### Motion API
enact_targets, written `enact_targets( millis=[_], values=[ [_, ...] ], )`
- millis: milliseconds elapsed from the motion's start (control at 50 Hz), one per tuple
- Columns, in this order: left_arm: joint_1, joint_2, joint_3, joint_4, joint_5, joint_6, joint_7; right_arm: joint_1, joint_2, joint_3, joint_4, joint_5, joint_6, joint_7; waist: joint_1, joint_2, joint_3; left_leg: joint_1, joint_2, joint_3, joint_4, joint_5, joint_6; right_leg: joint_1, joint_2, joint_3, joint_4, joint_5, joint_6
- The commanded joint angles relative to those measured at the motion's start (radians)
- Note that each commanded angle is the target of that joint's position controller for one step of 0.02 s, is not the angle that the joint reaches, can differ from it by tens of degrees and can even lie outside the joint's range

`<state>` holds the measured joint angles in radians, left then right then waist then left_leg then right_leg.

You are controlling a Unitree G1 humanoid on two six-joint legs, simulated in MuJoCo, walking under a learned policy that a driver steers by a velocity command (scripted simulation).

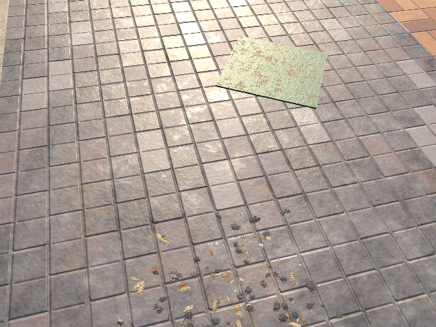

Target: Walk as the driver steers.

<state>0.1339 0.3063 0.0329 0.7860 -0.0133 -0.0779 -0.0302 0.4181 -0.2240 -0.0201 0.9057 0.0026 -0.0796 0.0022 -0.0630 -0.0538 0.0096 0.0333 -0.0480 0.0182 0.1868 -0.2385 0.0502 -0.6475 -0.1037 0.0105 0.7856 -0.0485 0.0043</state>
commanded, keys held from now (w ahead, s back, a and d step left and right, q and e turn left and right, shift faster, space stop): w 0.76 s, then w+e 0.24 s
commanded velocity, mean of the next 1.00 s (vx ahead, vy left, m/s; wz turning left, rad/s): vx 0.49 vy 0.00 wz -0.05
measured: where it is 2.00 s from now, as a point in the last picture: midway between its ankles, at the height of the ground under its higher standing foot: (242, 168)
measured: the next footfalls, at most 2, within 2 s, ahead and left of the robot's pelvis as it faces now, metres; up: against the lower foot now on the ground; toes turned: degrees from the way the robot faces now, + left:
right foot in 0.20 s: +0.31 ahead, -0.13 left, +0.00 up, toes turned -1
left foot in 0.74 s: +0.61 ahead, +0.10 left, +0.00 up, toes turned +2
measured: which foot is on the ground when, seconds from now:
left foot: down 0.00-0.20, up 0.22-0.72, down 0.74-1.00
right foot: up 0.00-0.18, down 0.20-0.74, up 0.76-1.00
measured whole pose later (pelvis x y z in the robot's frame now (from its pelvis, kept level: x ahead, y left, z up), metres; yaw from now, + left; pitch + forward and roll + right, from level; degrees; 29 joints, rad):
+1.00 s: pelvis +0.57 +0.02 +0.00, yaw -5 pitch +0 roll +2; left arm 0.21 0.31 0.06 0.84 -0.03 -0.04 0.00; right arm 0.29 -0.26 -0.05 0.87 -0.02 -0.11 0.02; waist -0.04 -0.05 0.03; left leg -0.10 -0.05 0.13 0.26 -0.17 0.06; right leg -0.64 -0.10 0.09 1.01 -0.17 -0.01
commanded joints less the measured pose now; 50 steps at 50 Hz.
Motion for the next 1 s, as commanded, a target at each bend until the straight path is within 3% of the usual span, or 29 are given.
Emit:
enact_targets(
  millis=[20,80,120,160,180,200,220,240,260,280,300,320,340,400,460,520,600,680,700,720,740,760,780,800,820,840,880,920,1000],
  values=[
    [-0.181,0.015,-0.007,-0.114,-0.003,-0.019,-0.008,0.026,-0.197,-0.043,-0.033,0.006,-0.008,-0.015,-0.022,0.127,0.113,-0.102,0.225,-0.104,-0.111,0.245,0.136,0.009,0.042,-0.046,-0.173,0.122,0.014],
    [-0.222,0.034,-0.003,-0.139,-0.010,-0.024,-0.019,0.039,-0.203,-0.048,-0.013,0.017,-0.003,-0.018,-0.005,0.129,0.127,-0.021,0.275,-0.104,-0.087,0.290,0.126,0.018,0.049,-0.014,-0.253,0.125,-0.022],
    [-0.204,0.057,0.005,-0.141,-0.008,-0.028,-0.026,0.026,-0.213,-0.055,-0.012,0.018,0.006,-0.020,0.027,0.131,0.099,0.055,0.301,-0.099,-0.027,0.410,0.107,0.047,0.058,-0.009,-0.277,0.074,-0.053],
    [-0.083,0.102,0.028,-0.112,-0.007,-0.025,-0.022,0.004,-0.236,-0.063,-0.019,0.006,0.021,-0.021,0.098,0.165,-0.005,0.097,0.290,-0.081,0.143,0.749,0.085,0.221,0.113,-0.050,-0.264,-0.002,-0.092],
    [0.074,0.138,0.051,-0.065,-0.008,-0.020,-0.013,-0.003,-0.226,-0.058,-0.024,-0.001,0.032,-0.022,0.177,0.156,-0.106,0.053,0.245,-0.046,0.338,0.848,0.060,0.426,0.140,-0.077,-0.275,0.002,-0.120],
    [0.249,0.191,0.067,-0.028,0.000,-0.013,0.000,0.015,-0.195,-0.043,-0.046,-0.016,0.034,-0.025,0.235,0.086,-0.246,-0.166,0.204,-0.033,0.626,0.611,0.034,0.751,-0.007,0.085,-0.223,-0.004,-0.175],
    [0.323,0.273,0.086,0.002,0.012,-0.010,-0.005,0.179,-0.028,0.002,-0.052,-0.010,0.012,-0.007,0.144,-0.219,-0.412,-0.567,-0.005,-0.043,1.020,-0.130,-0.036,1.099,-0.262,0.612,-0.341,-0.297,-0.356],
    [0.305,0.167,0.059,0.002,0.003,-0.012,-0.006,0.121,-0.124,-0.015,-0.033,0.017,-0.014,-0.002,0.182,-0.159,-0.393,-0.679,0.002,-0.178,1.144,-0.320,-0.019,1.065,-0.264,0.780,-0.500,-0.439,-0.339],
    [0.211,0.131,0.048,-0.009,0.002,-0.015,-0.002,-0.004,-0.201,-0.038,-0.076,0.048,-0.030,0.002,0.168,-0.105,-0.197,-0.761,0.058,-0.153,1.170,-0.253,-0.005,0.912,-0.238,0.617,-0.521,-0.407,-0.288],
    [0.134,0.114,0.043,-0.023,0.007,-0.018,0.000,-0.074,-0.200,-0.036,-0.096,0.046,-0.039,-0.003,0.138,-0.001,-0.111,-0.730,0.114,-0.125,1.122,-0.155,0.001,0.753,-0.204,0.489,-0.541,-0.295,-0.264],
    [0.087,0.093,0.038,-0.027,0.015,-0.022,-0.003,-0.106,-0.189,-0.039,-0.101,0.029,-0.038,-0.009,0.107,0.037,-0.050,-0.693,0.150,-0.110,1.059,-0.094,-0.004,0.623,-0.166,0.389,-0.565,-0.168,-0.252],
    [0.063,0.072,0.032,-0.027,0.028,-0.028,-0.005,-0.085,-0.178,-0.042,-0.096,0.019,-0.028,-0.011,0.070,0.009,-0.042,-0.627,0.180,-0.119,1.023,-0.052,-0.006,0.546,-0.132,0.321,-0.591,-0.097,-0.243],
    [0.055,0.065,0.031,-0.023,0.027,-0.031,-0.007,-0.063,-0.156,-0.039,-0.088,0.016,-0.017,-0.011,0.052,-0.006,-0.042,-0.588,0.190,-0.117,0.997,-0.037,-0.012,0.503,-0.116,0.284,-0.620,-0.069,-0.248],
    [0.078,0.084,0.037,0.006,0.013,-0.046,-0.006,-0.093,-0.128,-0.033,-0.105,0.005,0.009,-0.016,0.038,-0.001,0.006,-0.614,0.209,-0.095,0.894,0.006,-0.043,0.429,-0.105,0.192,-0.678,-0.002,-0.269],
    [0.122,0.112,0.044,0.029,0.011,-0.038,0.010,-0.214,-0.125,-0.030,-0.148,-0.004,0.005,-0.015,0.068,0.017,0.043,-0.688,0.212,-0.082,0.702,0.175,-0.068,0.455,-0.085,0.130,-0.700,0.030,-0.257],
    [0.168,0.131,0.046,0.048,0.003,-0.027,0.020,-0.325,-0.102,-0.019,-0.175,0.000,-0.011,-0.002,0.111,0.022,0.057,-0.638,0.172,-0.041,0.488,0.334,-0.068,0.469,-0.053,0.062,-0.697,0.049,-0.220],
    [0.254,0.143,0.047,0.092,-0.007,-0.007,0.024,-0.442,-0.109,-0.015,-0.219,0.014,-0.021,0.020,0.152,0.019,0.074,-0.654,0.142,-0.034,0.365,0.346,-0.053,0.600,-0.101,0.069,-0.655,0.057,-0.214],
    [0.254,0.161,0.056,0.108,-0.008,0.019,0.032,-0.430,-0.149,-0.029,-0.237,0.015,-0.028,0.038,0.108,-0.010,0.039,-0.602,0.110,-0.030,0.305,0.194,-0.001,0.740,-0.156,0.088,-0.540,0.232,-0.180],
    [0.232,0.169,0.058,0.104,-0.007,0.024,0.034,-0.358,-0.171,-0.041,-0.220,0.014,-0.029,0.037,0.062,-0.021,-0.006,-0.494,0.081,-0.003,0.287,0.171,0.019,0.741,-0.139,0.070,-0.453,0.386,-0.165],
    [0.223,0.152,0.050,0.099,-0.001,0.030,0.035,-0.212,-0.213,-0.065,-0.174,0.012,-0.028,0.030,-0.010,-0.007,-0.100,-0.287,0.059,0.018,0.271,0.186,0.049,0.695,-0.087,0.031,-0.277,0.481,-0.139],
    [0.229,0.109,0.029,0.072,0.018,0.028,0.038,-0.029,-0.282,-0.087,-0.137,0.001,-0.023,0.020,-0.075,0.075,-0.253,0.019,0.207,-0.141,0.317,0.215,0.111,0.508,-0.032,-0.009,0.012,0.279,-0.106],
    [0.356,-0.023,-0.009,0.058,0.017,0.005,0.026,0.032,-0.363,-0.106,-0.114,-0.004,-0.015,0.021,-0.009,0.339,-0.370,0.367,0.431,-0.619,0.230,0.015,0.277,0.081,0.161,-0.026,0.367,-0.351,-0.034],
    [0.312,0.070,0.009,0.078,-0.009,-0.016,0.021,0.029,-0.249,-0.078,-0.122,0.004,-0.015,0.021,-0.052,0.261,-0.365,0.365,0.445,-0.730,0.133,-0.106,0.269,-0.045,0.140,0.121,0.497,-0.531,-0.044],
    [0.220,0.135,0.029,0.050,-0.040,-0.029,0.018,-0.047,-0.208,-0.064,-0.135,0.000,-0.017,0.018,-0.048,0.203,-0.206,0.236,0.417,-0.568,0.114,-0.069,0.218,-0.105,0.092,0.128,0.519,-0.458,-0.061],
    [0.168,0.128,0.028,0.039,-0.041,-0.031,0.023,-0.117,-0.186,-0.057,-0.146,-0.005,-0.020,0.016,-0.018,0.133,-0.131,0.103,0.378,-0.438,0.092,0.028,0.189,-0.077,0.039,0.101,0.478,-0.365,-0.059],
    [0.141,0.116,0.032,0.036,-0.026,-0.026,0.028,-0.165,-0.156,-0.050,-0.146,-0.008,-0.024,0.018,0.007,0.108,-0.064,-0.007,0.340,-0.347,0.055,0.105,0.172,-0.050,0.010,0.096,0.414,-0.304,-0.050],
    [0.183,0.083,0.036,0.051,-0.019,0.003,0.029,-0.203,-0.133,-0.046,-0.139,-0.018,-0.038,0.021,0.055,0.142,-0.040,-0.122,0.301,-0.234,-0.008,0.170,0.152,0.054,-0.022,0.105,0.362,-0.233,-0.038],
    [0.189,0.049,0.032,0.049,-0.019,0.026,0.030,-0.204,-0.147,-0.053,-0.120,-0.017,-0.049,0.020,0.072,0.129,-0.010,-0.175,0.299,-0.151,-0.050,0.237,0.160,0.049,-0.026,0.107,0.331,-0.197,-0.022],
    [0.104,0.038,0.034,0.010,-0.010,0.032,0.027,-0.192,-0.174,-0.062,-0.092,-0.022,-0.048,0.004,0.060,0.108,0.030,-0.155,0.280,-0.014,-0.083,0.305,0.146,-0.031,-0.019,0.115,0.149,-0.004,-0.003]
  ],
)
